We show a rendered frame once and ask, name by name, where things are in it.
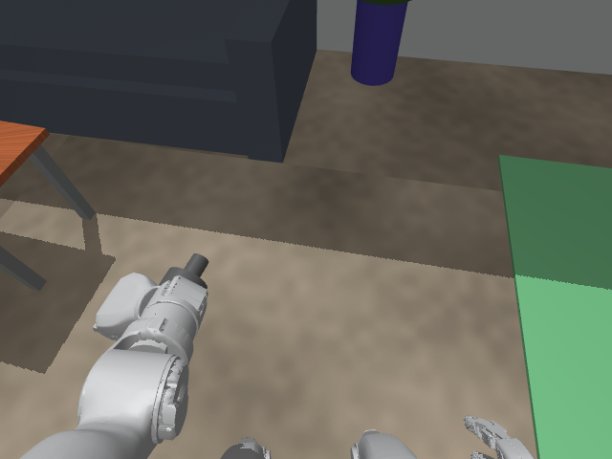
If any left robot arm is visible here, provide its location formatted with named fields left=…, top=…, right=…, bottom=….
left=19, top=275, right=208, bottom=459

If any left robot hand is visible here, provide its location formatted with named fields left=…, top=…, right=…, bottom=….
left=93, top=273, right=158, bottom=341

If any coffee table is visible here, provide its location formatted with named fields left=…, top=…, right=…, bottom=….
left=0, top=120, right=96, bottom=291

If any potted plant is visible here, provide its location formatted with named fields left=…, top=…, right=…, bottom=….
left=351, top=0, right=411, bottom=86

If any bottle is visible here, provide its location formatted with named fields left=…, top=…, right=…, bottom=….
left=159, top=253, right=208, bottom=289

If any sofa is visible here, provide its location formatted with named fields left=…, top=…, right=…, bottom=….
left=0, top=0, right=317, bottom=163

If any right robot hand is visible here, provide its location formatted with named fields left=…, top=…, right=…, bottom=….
left=464, top=416, right=535, bottom=459

